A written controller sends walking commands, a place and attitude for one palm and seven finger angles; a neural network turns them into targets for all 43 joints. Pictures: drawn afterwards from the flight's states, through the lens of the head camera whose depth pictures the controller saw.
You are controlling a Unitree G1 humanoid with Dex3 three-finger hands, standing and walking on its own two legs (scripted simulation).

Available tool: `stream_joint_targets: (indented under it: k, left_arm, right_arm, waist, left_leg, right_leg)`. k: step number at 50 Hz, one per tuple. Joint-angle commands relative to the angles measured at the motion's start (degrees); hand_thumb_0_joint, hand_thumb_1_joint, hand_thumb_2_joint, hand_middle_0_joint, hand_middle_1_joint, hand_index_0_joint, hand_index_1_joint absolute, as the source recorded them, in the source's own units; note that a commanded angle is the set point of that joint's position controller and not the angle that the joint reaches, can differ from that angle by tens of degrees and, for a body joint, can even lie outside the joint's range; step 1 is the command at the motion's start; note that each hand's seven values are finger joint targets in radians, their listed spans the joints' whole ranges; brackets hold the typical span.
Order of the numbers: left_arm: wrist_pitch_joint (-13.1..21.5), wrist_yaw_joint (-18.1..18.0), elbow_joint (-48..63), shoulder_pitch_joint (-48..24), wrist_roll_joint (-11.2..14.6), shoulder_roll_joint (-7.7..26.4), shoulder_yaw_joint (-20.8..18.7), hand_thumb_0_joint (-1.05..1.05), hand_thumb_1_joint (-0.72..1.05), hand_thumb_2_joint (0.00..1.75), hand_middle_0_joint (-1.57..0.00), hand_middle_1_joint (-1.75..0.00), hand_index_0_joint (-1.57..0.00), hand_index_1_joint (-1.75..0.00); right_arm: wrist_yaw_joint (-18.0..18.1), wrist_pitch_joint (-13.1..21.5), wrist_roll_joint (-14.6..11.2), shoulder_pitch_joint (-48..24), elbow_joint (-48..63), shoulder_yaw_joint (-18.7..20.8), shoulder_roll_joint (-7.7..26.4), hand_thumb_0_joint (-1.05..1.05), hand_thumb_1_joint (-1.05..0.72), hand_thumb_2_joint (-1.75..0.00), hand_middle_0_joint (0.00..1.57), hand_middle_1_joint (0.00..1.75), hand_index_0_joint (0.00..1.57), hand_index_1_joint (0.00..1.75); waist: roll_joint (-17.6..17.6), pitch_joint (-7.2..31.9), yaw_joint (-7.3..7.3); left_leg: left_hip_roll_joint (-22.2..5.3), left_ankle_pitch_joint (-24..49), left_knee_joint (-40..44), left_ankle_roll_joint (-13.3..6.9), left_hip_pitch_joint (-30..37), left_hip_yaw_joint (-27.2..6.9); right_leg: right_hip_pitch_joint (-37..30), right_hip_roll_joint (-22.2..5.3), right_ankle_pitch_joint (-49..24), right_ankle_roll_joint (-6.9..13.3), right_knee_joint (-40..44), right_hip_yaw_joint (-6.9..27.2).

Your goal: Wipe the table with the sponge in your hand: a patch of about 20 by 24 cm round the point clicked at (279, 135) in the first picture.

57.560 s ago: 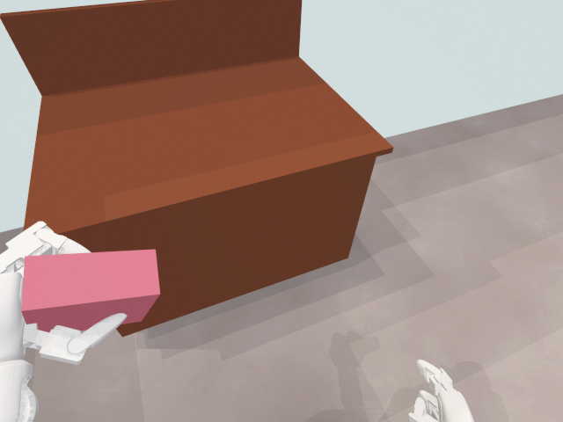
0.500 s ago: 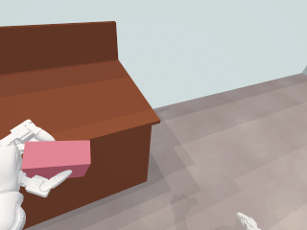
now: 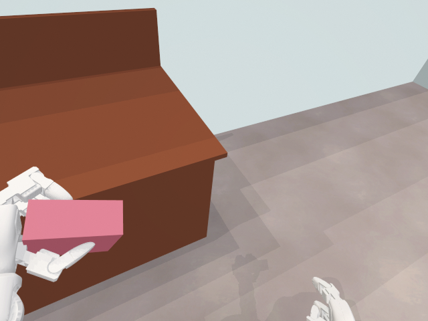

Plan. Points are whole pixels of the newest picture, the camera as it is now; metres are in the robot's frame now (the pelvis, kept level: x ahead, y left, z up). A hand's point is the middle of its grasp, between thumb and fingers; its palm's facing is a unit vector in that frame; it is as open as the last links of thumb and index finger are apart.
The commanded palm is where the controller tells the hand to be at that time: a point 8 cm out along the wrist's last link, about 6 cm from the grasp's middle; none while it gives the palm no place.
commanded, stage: stop stepping back and stand still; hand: left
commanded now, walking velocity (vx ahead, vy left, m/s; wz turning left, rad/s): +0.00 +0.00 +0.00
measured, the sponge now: (88, 228) +0.22 +0.21 +0.12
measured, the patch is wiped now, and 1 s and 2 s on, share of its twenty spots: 1.00 1.00 1.00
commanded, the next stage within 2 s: stand and wait in 0.32 s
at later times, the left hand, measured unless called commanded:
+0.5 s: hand (49, 208) +0.22 +0.24 +0.17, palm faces +0.39 -0.84 -0.38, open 9.6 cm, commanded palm +0.17 +0.28 +0.19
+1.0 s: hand (30, 226) +0.20 +0.26 +0.16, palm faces +0.41 -0.83 -0.36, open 9.6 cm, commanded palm +0.15 +0.29 +0.19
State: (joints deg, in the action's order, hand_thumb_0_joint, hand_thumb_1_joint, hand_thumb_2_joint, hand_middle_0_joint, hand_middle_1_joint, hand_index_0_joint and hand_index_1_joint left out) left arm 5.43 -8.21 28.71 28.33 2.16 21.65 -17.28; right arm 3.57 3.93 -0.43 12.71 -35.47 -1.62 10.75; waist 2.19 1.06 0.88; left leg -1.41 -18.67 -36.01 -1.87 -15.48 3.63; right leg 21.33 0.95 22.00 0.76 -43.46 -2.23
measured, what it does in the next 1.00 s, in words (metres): steps on the spot: right foot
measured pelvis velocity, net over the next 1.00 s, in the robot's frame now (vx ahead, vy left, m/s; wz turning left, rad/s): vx -0.01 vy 0.01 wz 0.02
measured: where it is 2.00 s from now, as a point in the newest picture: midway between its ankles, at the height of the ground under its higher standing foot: outside the picture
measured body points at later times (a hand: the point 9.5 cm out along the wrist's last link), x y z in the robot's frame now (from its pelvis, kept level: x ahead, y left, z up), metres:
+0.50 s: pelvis +0.02 +0.00 +0.01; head +0.01 +0.01 +0.46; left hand +0.19 +0.29 +0.19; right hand +0.21 -0.23 -0.05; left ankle +0.01 +0.10 -0.73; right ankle +0.02 -0.12 -0.73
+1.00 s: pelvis -0.01 +0.01 +0.02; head -0.02 +0.02 +0.47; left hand +0.17 +0.30 +0.18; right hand +0.16 -0.22 -0.06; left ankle +0.01 +0.10 -0.73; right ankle +0.02 -0.12 -0.73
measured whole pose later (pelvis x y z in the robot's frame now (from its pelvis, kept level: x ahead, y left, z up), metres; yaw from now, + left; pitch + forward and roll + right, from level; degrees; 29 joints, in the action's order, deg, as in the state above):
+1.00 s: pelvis -0.01 +0.01 +0.02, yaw +1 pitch -1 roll -2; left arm 5.7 -9.1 25.3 28.1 2.1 20.1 -17.2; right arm 4.2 2.7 -0.4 12.0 -35.4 -0.5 12.0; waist -0.8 1.5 -0.1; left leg -0.4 -12.6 -26.4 -2.3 -13.2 2.9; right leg 10.8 0.7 9.4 -0.5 -21.0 -1.3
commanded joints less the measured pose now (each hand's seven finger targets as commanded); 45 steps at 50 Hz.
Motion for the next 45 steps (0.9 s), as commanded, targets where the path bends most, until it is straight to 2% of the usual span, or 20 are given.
stream_joint_targets:
  k: [1, 3, 4, 6, 7, 8, 10, 11, 12, 17, 18, 20, 21, 27, 29, 33, 37, 41, 42, 45]
  left_arm:
    - [4.0, -2.5, 14.9, -6.4, -0.1, 9.8, -8.5, 0.0, 0.1, 1.3, -1.2, -1.6, -1.2, -1.6]
    - [4.0, -2.4, 13.1, -6.1, -0.3, 8.4, -6.9, 0.0, 0.1, 1.3, -1.2, -1.6, -1.2, -1.6]
    - [4.1, -2.0, 10.8, -4.9, -0.3, 7.3, -6.1, 0.0, 0.1, 1.3, -1.2, -1.6, -1.2, -1.6]
    - [4.7, -1.4, 10.0, -5.7, -0.2, 6.7, -5.1, 0.0, 0.1, 1.3, -1.2, -1.6, -1.2, -1.6]
    - [5.0, -1.1, 9.3, -6.0, -0.5, 5.6, -4.0, 0.0, 0.1, 1.3, -1.2, -1.6, -1.2, -1.6]
    - [5.3, -1.0, 8.7, -6.4, -0.2, 5.8, -4.3, 0.0, 0.1, 1.3, -1.2, -1.6, -1.2, -1.6]
    - [5.1, -1.4, 10.9, -6.3, 0.0, 6.7, -4.8, 0.0, 0.1, 1.3, -1.2, -1.6, -1.2, -1.6]
    - [5.3, -1.5, 12.1, -5.6, 0.1, 7.5, -5.6, 0.0, 0.1, 1.3, -1.2, -1.6, -1.2, -1.6]
    - [5.3, -1.7, 13.5, -5.3, 0.1, 8.9, -6.9, 0.0, 0.1, 1.3, -1.2, -1.6, -1.2, -1.6]
    - [5.4, -2.2, 16.3, -2.8, 0.6, 10.8, -9.7, 0.0, 0.1, 1.3, -1.2, -1.6, -1.2, -1.6]
    - [5.3, -2.2, 15.1, -2.1, 0.8, 9.6, -8.8, 0.0, 0.1, 1.3, -1.2, -1.6, -1.2, -1.6]
    - [4.9, -2.2, 13.3, -2.0, 1.0, 9.0, -8.5, 0.0, 0.1, 1.3, -1.2, -1.6, -1.2, -1.6]
    - [4.8, -2.2, 12.2, -2.1, 1.1, 8.7, -8.4, 0.0, 0.1, 1.3, -1.2, -1.6, -1.2, -1.6]
    - [3.7, -1.7, 8.0, -7.2, 0.6, 5.9, -4.2, 0.0, 0.1, 1.3, -1.2, -1.6, -1.2, -1.6]
    - [3.5, -1.8, 7.7, -8.8, 0.4, 5.9, -3.5, 0.0, 0.1, 1.3, -1.2, -1.6, -1.2, -1.6]
    - [3.7, -2.1, 9.5, -11.7, 0.0, 7.4, -4.1, 0.0, 0.1, 1.3, -1.2, -1.6, -1.2, -1.6]
    - [4.0, -2.4, 11.3, -9.9, -0.1, 9.6, -6.5, 0.0, 0.1, 1.3, -1.2, -1.6, -1.2, -1.6]
    - [4.3, -2.4, 10.4, -6.1, 0.1, 8.4, -6.8, 0.0, 0.1, 1.3, -1.2, -1.6, -1.2, -1.6]
    - [4.3, -2.3, 10.4, -5.6, 0.1, 8.5, -6.8, 0.0, 0.1, 1.3, -1.2, -1.6, -1.2, -1.6]
    - [4.3, -2.1, 9.6, -4.6, 0.3, 7.1, -5.8, 0.0, 0.1, 1.3, -1.2, -1.6, -1.2, -1.6]
  right_arm:
    - [0.0, 5.0, 0.0, -6.8, 8.2, 2.4, 7.0, 0.0, -0.9, -0.9, 0.2, 0.3, 0.2, 0.3]
    - [0.0, 5.7, -0.4, -7.1, 7.6, 2.4, 7.5, 0.0, -0.9, -0.9, 0.2, 0.3, 0.2, 0.3]
    - [-0.3, 5.6, -0.4, -7.1, 7.6, 2.9, 8.3, 0.0, -0.9, -0.9, 0.2, 0.3, 0.2, 0.3]
    - [-0.5, 5.4, -0.3, -7.1, 7.8, 3.6, 8.6, 0.0, -0.9, -0.9, 0.2, 0.3, 0.2, 0.3]
    - [-0.6, 5.2, 0.0, -7.9, 7.9, 3.5, 8.5, 0.0, -0.9, -0.9, 0.2, 0.3, 0.2, 0.3]
    - [-0.5, 4.9, 0.0, -7.6, 7.9, 3.5, 8.4, 0.0, -0.9, -0.9, 0.2, 0.3, 0.2, 0.3]
    - [-0.4, 4.5, -0.3, -6.8, 8.1, 4.4, 8.7, 0.0, -0.9, -0.9, 0.2, 0.3, 0.2, 0.3]
    - [-0.2, 4.1, -0.2, -7.4, 8.4, 4.3, 8.3, 0.0, -0.9, -0.9, 0.2, 0.3, 0.2, 0.3]
    - [0.0, 3.8, -0.2, -7.9, 8.8, 4.2, 8.3, 0.0, -0.9, -0.9, 0.2, 0.3, 0.2, 0.3]
    - [0.5, 2.5, 0.0, -9.4, 10.0, 4.1, 7.9, 0.0, -0.9, -0.9, 0.2, 0.3, 0.2, 0.3]
    - [0.5, 2.2, 0.0, -9.5, 9.9, 3.9, 7.5, 0.0, -0.9, -0.9, 0.2, 0.3, 0.2, 0.3]
    - [0.7, 1.9, 0.0, -9.6, 9.9, 3.9, 7.6, 0.0, -0.9, -0.9, 0.2, 0.3, 0.2, 0.3]
    - [0.8, 1.7, 0.0, -9.3, 10.0, 4.0, 7.6, 0.0, -0.9, -0.9, 0.2, 0.3, 0.2, 0.3]
    - [1.3, 1.4, 0.0, -9.6, 10.0, 4.2, 8.5, 0.0, -0.9, -0.9, 0.2, 0.3, 0.2, 0.3]
    - [1.4, 1.4, 0.0, -9.9, 10.0, 4.0, 8.5, 0.0, -0.9, -0.9, 0.2, 0.3, 0.2, 0.3]
    - [1.6, 1.5, 0.3, -10.5, 10.2, 3.9, 8.4, 0.0, -0.9, -0.9, 0.2, 0.3, 0.2, 0.3]
    - [1.5, 1.5, 0.5, -10.4, 10.4, 4.0, 8.6, 0.0, -0.9, -0.9, 0.2, 0.3, 0.2, 0.3]
    - [1.2, 1.7, 0.4, -9.6, 10.4, 4.0, 8.2, 0.0, -0.9, -0.9, 0.2, 0.3, 0.2, 0.3]
    - [1.2, 1.7, 0.4, -9.8, 10.6, 4.1, 8.5, 0.0, -0.9, -0.9, 0.2, 0.3, 0.2, 0.3]
    - [1.1, 1.9, 0.2, -9.6, 10.4, 3.9, 8.3, 0.0, -0.9, -0.9, 0.2, 0.3, 0.2, 0.3]
  waist:
    - [-11.5, 1.5, -0.94]
    - [-10.2, 2.4, -1.01]
    - [-8.2, 2.6, -0.97]
    - [-5.0, 5.1, 0.08]
    - [-7.1, 5.3, 0.29]
    - [-9.0, 5.8, 0.32]
    - [-3.2, 10.3, -0.49]
    - [-2.9, 11.5, -0.62]
    - [-3.5, 11.8, -0.74]
    - [-7.1, 9.4, -1.25]
    - [-7.5, 8.2, -1.22]
    - [-7.0, 7.4, -1.16]
    - [-5.4, 7.6, -1.14]
    - [-4.9, 5.3, -0.85]
    - [-3.5, 4.7, -1.1]
    - [-4.3, 3.1, -1.22]
    - [-5.7, 4.0, -1.35]
    - [-5.1, 5.1, -1.44]
    - [-6.8, 5.2, -1.3]
    - [-5.4, 5.3, -1.31]
  left_leg:
    - [-12.3, 1.7, 20.8, -4.9, -1.7, -15.6]
    - [-9.8, 14.0, 14.9, -3.0, 1.8, -10.7]
    - [-8.3, 18.0, 11.5, -1.7, 1.3, -9.3]
    - [-5.0, 22.6, 7.2, 0.7, 1.2, -6.1]
    - [-4.3, 22.9, 8.5, 1.3, 1.5, -6.3]
    - [-4.8, 22.4, 10.1, 1.4, 2.2, -6.3]
    - [-4.7, 29.2, 7.4, 1.0, 6.8, -5.9]
    - [-4.6, 30.6, 7.5, 0.8, 8.0, -5.7]
    - [-4.4, 31.5, 8.0, 0.9, 8.5, -5.8]
    - [-4.0, 26.9, 10.4, 1.0, 6.3, -6.4]
    - [-4.1, 25.3, 11.0, 1.0, 5.7, -6.3]
    - [-3.8, 21.9, 11.5, 1.0, 5.3, -5.8]
    - [-3.7, 20.9, 11.5, 1.0, 5.3, -5.7]
    - [-2.8, 13.4, 13.1, 1.0, 5.4, -5.3]
    - [-2.5, 10.8, 13.6, 0.8, 4.7, -5.5]
    - [-1.8, 6.5, 14.6, 0.5, 3.4, -5.8]
    - [-1.4, 4.9, 15.2, 0.7, 2.2, -6.5]
    - [-1.6, 5.2, 15.5, 0.7, 1.1, -6.8]
    - [-1.8, 5.2, 16.0, 0.9, 1.2, -7.0]
    - [-2.2, 5.4, 16.2, 0.8, 1.0, -7.0]
  right_leg:
    - [-3.5, -1.7, 0.3, -1.7, 3.6, 1.9]
    - [-7.8, -0.8, -4.6, -1.7, 15.7, 0.3]
    - [-11.1, -0.6, -11.5, -1.3, 20.6, 0.6]
    - [-14.5, -4.6, -31.1, 0.9, 19.8, 7.2]
    - [-14.5, -5.4, -33.5, 1.0, 18.5, 7.2]
    - [-14.2, -4.8, -31.2, 0.6, 17.6, 6.1]
    - [-15.6, -4.2, -36.3, 0.7, 16.8, 6.7]
    - [-15.9, -4.5, -36.9, 0.5, 17.0, 6.4]
    - [-15.7, -4.4, -36.4, 0.5, 17.0, 6.2]
    - [-15.0, -3.7, -29.5, 0.4, 18.9, 6.0]
    - [-14.6, -3.4, -28.0, 0.3, 19.5, 5.9]
    - [-13.8, -3.1, -26.3, 0.1, 20.8, 6.3]
    - [-14.0, -3.2, -26.4, 0.1, 21.4, 6.5]
    - [-10.7, -2.9, -20.8, -0.1, 24.5, 7.2]
    - [-10.5, -2.8, -18.5, -0.2, 25.6, 7.2]
    - [-9.7, -2.7, -13.7, -0.1, 27.3, 7.2]
    - [-11.4, -2.5, -12.2, 0.1, 27.4, 6.8]
    - [-13.4, -2.1, -13.4, 0.0, 26.5, 6.1]
    - [-13.3, -2.1, -13.5, 0.0, 26.1, 5.8]
    - [-13.5, -1.8, -14.5, -0.3, 25.5, 5.2]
